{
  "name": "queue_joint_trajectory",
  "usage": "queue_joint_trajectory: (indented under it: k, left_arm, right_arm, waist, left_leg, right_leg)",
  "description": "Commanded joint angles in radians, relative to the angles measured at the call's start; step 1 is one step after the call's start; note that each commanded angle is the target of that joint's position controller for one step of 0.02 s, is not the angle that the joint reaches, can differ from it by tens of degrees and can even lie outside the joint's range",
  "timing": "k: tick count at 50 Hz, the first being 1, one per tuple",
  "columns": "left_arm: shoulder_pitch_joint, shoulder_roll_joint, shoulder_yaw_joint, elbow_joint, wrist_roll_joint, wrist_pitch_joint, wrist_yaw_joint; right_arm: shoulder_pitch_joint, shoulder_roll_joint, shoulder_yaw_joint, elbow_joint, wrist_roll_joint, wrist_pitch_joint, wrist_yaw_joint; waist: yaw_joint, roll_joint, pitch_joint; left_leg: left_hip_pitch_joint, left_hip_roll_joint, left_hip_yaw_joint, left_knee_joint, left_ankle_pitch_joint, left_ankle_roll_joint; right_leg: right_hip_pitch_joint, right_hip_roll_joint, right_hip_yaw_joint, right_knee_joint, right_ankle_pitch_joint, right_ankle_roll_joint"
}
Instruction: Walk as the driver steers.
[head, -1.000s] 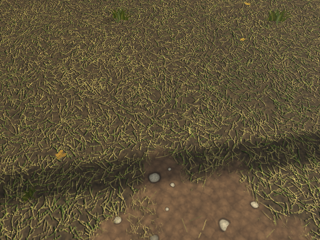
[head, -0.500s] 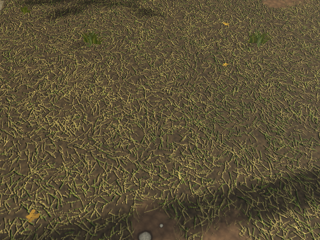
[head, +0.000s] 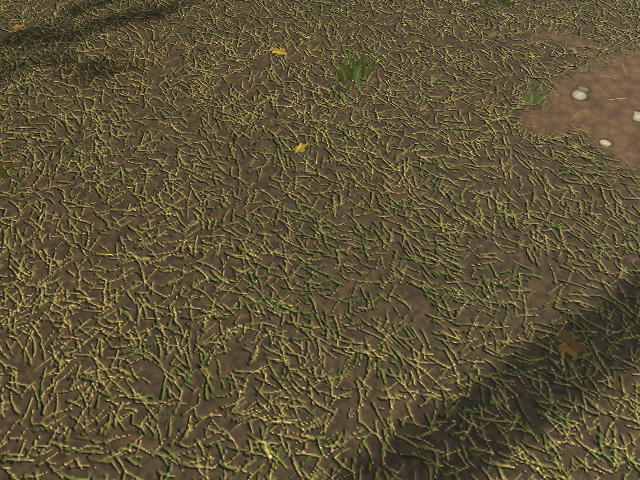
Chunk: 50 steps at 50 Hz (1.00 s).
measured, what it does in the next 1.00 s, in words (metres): walks ahead: left foot, then right foot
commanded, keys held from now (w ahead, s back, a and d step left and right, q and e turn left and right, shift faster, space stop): w+e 0.34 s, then w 0.38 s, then w+q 0.24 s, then q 0.04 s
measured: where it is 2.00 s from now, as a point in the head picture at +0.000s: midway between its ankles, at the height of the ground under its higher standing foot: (389, 358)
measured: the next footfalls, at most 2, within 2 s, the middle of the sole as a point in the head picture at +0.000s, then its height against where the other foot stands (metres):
left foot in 0.34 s outside the picture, level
right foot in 0.84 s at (435, 421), level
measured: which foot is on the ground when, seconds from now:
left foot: up 0.00-0.32, down 0.34-0.84, up 0.86-1.00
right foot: down 0.00-0.34, up 0.36-0.82, down 0.84-1.00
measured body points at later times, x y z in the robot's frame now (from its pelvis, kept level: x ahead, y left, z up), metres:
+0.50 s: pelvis +0.28 +0.05 +0.01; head +0.30 +0.05 +0.45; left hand +0.45 +0.29 -0.11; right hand +0.32 -0.25 -0.09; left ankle +0.34 +0.14 -0.73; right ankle +0.19 -0.07 -0.65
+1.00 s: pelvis +0.51 -0.08 +0.01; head +0.53 -0.10 +0.46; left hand +0.71 +0.15 -0.08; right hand +0.51 -0.37 -0.12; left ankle +0.50 +0.08 -0.65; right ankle +0.52 -0.18 -0.73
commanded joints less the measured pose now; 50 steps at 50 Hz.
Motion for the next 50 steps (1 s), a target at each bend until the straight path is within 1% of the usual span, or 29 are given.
queue_joint_trajectory:
  k: [1,3,7,11,14,15,16,17,18,19,20,21,22,24,26,28,31,35,38,39,40,41,42,43,44,45,47,48,50]
  left_arm:
    - [-0.005,0.122,0.033,-0.078,0.011,-0.024,0.015]
    - [0.013,0.141,0.038,-0.064,0.007,-0.028,0.027]
    - [0.069,0.161,0.045,-0.034,-0.004,-0.020,0.047]
    - [0.128,0.170,0.050,-0.003,-0.013,-0.011,0.052]
    - [0.127,0.159,0.050,0.005,-0.012,-0.004,0.057]
    - [0.116,0.155,0.050,0.003,-0.010,0.000,0.057]
    - [0.109,0.129,0.042,0.000,-0.008,0.003,0.056]
    - [0.114,0.072,0.021,-0.010,0.000,0.001,0.051]
    - [0.224,-0.002,-0.002,-0.028,-0.003,-0.006,0.052]
    - [0.278,0.045,-0.002,-0.033,-0.029,-0.013,0.054]
    - [0.214,0.127,0.018,-0.010,-0.034,-0.011,0.056]
    - [0.124,0.144,0.022,-0.022,-0.021,-0.008,0.056]
    - [0.069,0.131,0.021,-0.035,-0.006,-0.009,0.055]
    - [0.052,0.097,0.019,-0.041,-0.004,-0.011,0.045]
    - [0.056,0.060,0.009,-0.038,-0.003,-0.009,0.039]
    - [0.003,0.039,-0.003,-0.058,0.007,-0.013,0.036]
    - [-0.084,0.018,-0.018,-0.073,0.007,-0.026,0.025]
    - [-0.198,0.022,-0.021,-0.098,-0.005,-0.036,0.010]
    - [-0.243,0.043,-0.013,-0.121,-0.008,-0.043,0.000]
    - [-0.217,0.058,-0.006,-0.116,-0.007,-0.047,-0.002]
    - [-0.145,0.080,0.008,-0.096,-0.003,-0.050,0.001]
    - [-0.014,0.124,0.033,-0.055,0.004,-0.050,0.010]
    - [0.165,0.196,0.056,-0.028,0.022,-0.046,0.023]
    - [0.215,0.270,0.069,-0.015,0.028,-0.034,0.027]
    - [0.222,0.174,0.046,-0.013,0.023,-0.033,0.025]
    - [0.164,0.135,0.030,-0.008,0.015,-0.037,0.025]
    - [0.049,0.076,0.013,-0.003,0.017,-0.046,0.019]
    - [0.016,0.059,0.009,0.002,0.023,-0.055,0.018]
    - [-0.032,0.054,0.013,0.016,0.031,-0.072,0.018]
  right_arm:
    - [0.014,-0.121,-0.033,-0.075,-0.021,-0.009,-0.003]
    - [-0.005,-0.093,-0.025,-0.080,-0.028,0.006,-0.005]
    - [-0.166,-0.049,-0.004,-0.119,-0.022,0.005,0.000]
    - [-0.257,-0.070,-0.007,-0.147,-0.003,-0.010,0.018]
    - [-0.227,-0.110,-0.025,-0.145,0.001,-0.021,0.026]
    - [-0.185,-0.119,-0.032,-0.136,0.002,-0.026,0.024]
    - [-0.104,-0.132,-0.044,-0.114,-0.002,-0.030,0.019]
    - [0.014,-0.170,-0.058,-0.100,-0.019,-0.035,0.012]
    - [0.128,-0.252,-0.075,-0.085,-0.038,-0.030,0.007]
    - [0.180,-0.238,-0.077,-0.046,-0.017,-0.020,0.021]
    - [0.131,-0.146,-0.054,-0.061,-0.006,-0.017,0.022]
    - [0.085,-0.107,-0.042,-0.065,-0.010,-0.009,0.020]
    - [0.047,-0.087,-0.032,-0.064,-0.018,-0.005,0.020]
    - [0.022,-0.061,-0.021,-0.051,-0.026,-0.006,0.015]
    - [0.037,-0.068,-0.023,-0.032,-0.014,-0.013,0.014]
    - [0.050,-0.103,-0.032,-0.015,-0.005,-0.014,0.011]
    - [0.068,-0.133,-0.036,0.004,0.002,-0.004,0.008]
    - [0.139,-0.155,-0.036,0.043,0.014,0.012,0.007]
    - [0.173,-0.165,-0.037,0.070,0.023,0.030,0.006]
    - [0.171,-0.175,-0.040,0.074,0.023,0.037,0.003]
    - [0.153,-0.184,-0.040,0.073,0.026,0.042,0.001]
    - [0.154,-0.165,-0.032,0.070,0.021,0.042,0.000]
    - [0.138,-0.105,-0.007,0.040,-0.001,0.036,0.001]
    - [0.253,0.009,0.027,0.018,-0.001,0.021,0.000]
    - [0.209,-0.094,0.001,0.034,0.022,0.012,0.000]
    - [0.137,-0.139,-0.017,0.008,0.039,0.009,0.002]
    - [0.082,-0.117,-0.020,0.001,0.021,0.019,-0.002]
    - [0.101,-0.100,-0.023,0.007,0.019,0.033,-0.002]
    - [0.120,-0.057,-0.020,0.013,0.019,0.059,-0.006]
  waist:
    - [-0.016,-0.055,-0.124]
    - [-0.017,-0.047,-0.108]
    - [0.042,-0.078,-0.069]
    - [0.075,-0.096,-0.059]
    - [0.047,-0.127,-0.064]
    - [0.023,-0.143,-0.071]
    - [-0.020,-0.140,-0.103]
    - [-0.074,-0.084,-0.211]
    - [-0.051,0.152,-0.355]
    - [-0.042,0.335,-0.374]
    - [-0.066,0.187,-0.239]
    - [-0.068,0.112,-0.150]
    - [-0.055,0.073,-0.093]
    - [-0.019,0.099,-0.060]
    - [-0.009,0.104,-0.068]
    - [-0.015,0.082,-0.056]
    - [-0.043,0.067,-0.046]
    - [-0.084,0.069,-0.028]
    - [-0.073,0.075,-0.010]
    - [-0.048,0.080,-0.020]
    - [0.004,0.076,-0.057]
    - [0.068,0.057,-0.144]
    - [0.146,-0.026,-0.294]
    - [0.097,-0.293,-0.426]
    - [0.133,-0.203,-0.395]
    - [0.119,-0.169,-0.254]
    - [0.061,-0.124,-0.130]
    - [0.029,-0.137,-0.107]
    - [-0.009,-0.111,-0.073]
  left_leg:
    - [-0.199,0.051,-0.044,-0.073,0.090,-0.022]
    - [-0.184,0.037,-0.025,-0.162,0.146,-0.054]
    - [-0.143,-0.014,-0.020,-0.477,0.394,-0.077]
    - [-0.073,-0.054,-0.041,-0.636,0.464,-0.063]
    - [-0.026,-0.055,-0.065,-0.683,0.362,-0.027]
    - [0.028,-0.059,-0.053,-0.698,0.322,-0.009]
    - [0.143,-0.060,-0.035,-0.736,0.316,0.016]
    - [0.354,0.040,-0.117,-0.727,0.281,0.068]
    - [0.686,0.262,-0.468,-0.769,0.151,0.191]
    - [0.752,0.360,-0.819,-0.884,-0.154,0.280]
    - [0.646,0.314,-0.725,-0.922,-0.256,0.245]
    - [0.532,0.267,-0.560,-0.918,-0.160,0.208]
    - [0.426,0.222,-0.451,-0.933,-0.031,0.200]
    - [0.321,0.165,-0.318,-0.971,0.136,0.192]
    - [0.302,0.154,-0.250,-1.000,0.233,0.214]
    - [0.303,0.164,-0.207,-1.031,0.306,0.235]
    - [0.301,0.143,-0.119,-1.048,0.365,0.221]
    - [0.323,0.145,-0.068,-1.032,0.389,0.198]
    - [0.379,0.182,-0.100,-0.987,0.432,0.180]
    - [0.389,0.187,-0.109,-0.953,0.481,0.170]
    - [0.375,0.169,-0.090,-0.873,0.593,0.152]
    - [0.321,0.117,-0.054,-0.715,0.672,0.125]
    - [0.137,0.059,-0.013,-0.430,0.467,0.082]
    - [-0.215,-0.090,0.030,-0.089,-0.133,0.019]
    - [-0.309,-0.060,-0.088,0.046,-0.195,0.021]
    - [-0.363,-0.021,-0.085,0.072,-0.111,0.028]
    - [-0.313,0.039,-0.064,0.003,0.030,0.018]
    - [-0.255,0.060,-0.072,-0.020,0.074,0.012]
    - [-0.189,0.050,-0.061,-0.045,0.096,-0.011]
  right_leg:
    - [0.221,-0.254,0.367,-0.284,0.209,-0.204]
    - [0.153,-0.232,0.305,-0.296,0.277,-0.205]
    - [0.102,-0.170,0.244,-0.286,0.165,-0.146]
    - [0.130,-0.197,0.316,-0.240,0.055,-0.120]
    - [0.199,-0.229,0.405,-0.154,0.035,-0.097]
    - [0.202,-0.227,0.421,-0.118,0.049,-0.085]
    - [0.186,-0.190,0.408,-0.046,0.074,-0.061]
    - [0.120,-0.131,0.350,0.162,0.036,-0.025]
    - [-0.152,0.004,0.209,0.497,-0.271,0.048]
    - [-0.382,-0.007,0.181,0.711,-0.432,0.072]
    - [-0.434,-0.056,0.209,0.782,-0.343,0.080]
    - [-0.425,-0.088,0.169,0.781,-0.265,0.081]
    - [-0.400,-0.111,0.156,0.736,-0.213,0.081]
    - [-0.325,-0.150,0.147,0.639,-0.152,0.076]
    - [-0.303,-0.158,0.115,0.562,-0.136,0.082]
    - [-0.323,-0.173,0.090,0.450,-0.080,0.095]
    - [-0.284,-0.175,0.056,0.258,0.072,0.102]
    - [-0.206,-0.142,0.018,0.093,0.174,0.101]
    - [-0.173,-0.125,0.023,0.018,0.113,0.071]
    - [-0.121,-0.114,0.018,-0.008,0.090,0.059]
    - [0.000,-0.094,0.001,-0.053,0.097,0.040]
    - [0.208,-0.088,-0.004,-0.068,0.107,0.016]
    - [0.500,-0.258,0.162,-0.029,0.118,-0.045]
    - [0.775,-0.504,0.575,-0.113,-0.055,-0.179]
    - [0.708,-0.491,0.658,-0.185,-0.191,-0.174]
    - [0.599,-0.459,0.513,-0.208,-0.171,-0.138]
    - [0.393,-0.380,0.322,-0.274,-0.040,-0.108]
    - [0.318,-0.355,0.251,-0.310,0.014,-0.097]
    - [0.226,-0.346,0.138,-0.335,0.300,-0.104]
